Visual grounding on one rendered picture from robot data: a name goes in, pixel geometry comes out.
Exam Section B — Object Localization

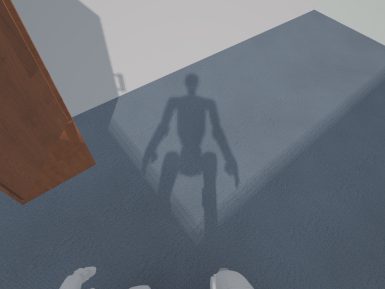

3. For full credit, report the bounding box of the left robot hand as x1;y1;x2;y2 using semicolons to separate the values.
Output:
59;267;96;289

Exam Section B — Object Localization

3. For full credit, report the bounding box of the robot right thigh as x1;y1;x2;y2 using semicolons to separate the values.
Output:
210;270;254;289

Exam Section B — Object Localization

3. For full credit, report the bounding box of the cupboard door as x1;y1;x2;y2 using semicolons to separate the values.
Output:
0;0;68;200

